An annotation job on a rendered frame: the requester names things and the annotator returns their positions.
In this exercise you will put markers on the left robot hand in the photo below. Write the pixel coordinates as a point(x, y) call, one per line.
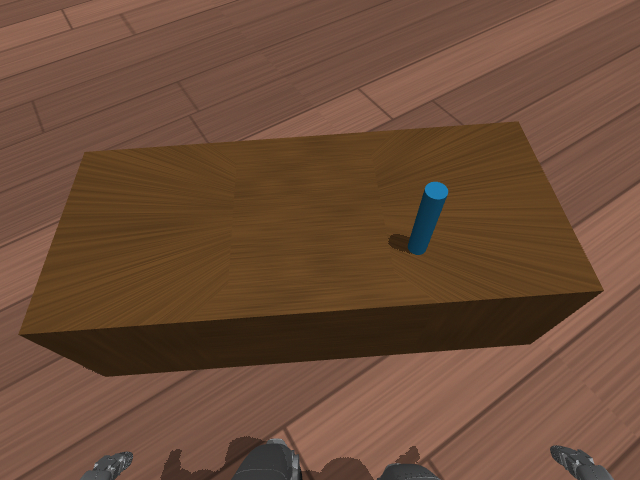
point(109, 467)

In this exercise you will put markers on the right robot hand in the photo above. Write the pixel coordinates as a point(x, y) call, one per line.
point(579, 464)

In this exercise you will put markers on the can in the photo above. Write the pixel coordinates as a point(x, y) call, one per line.
point(431, 205)

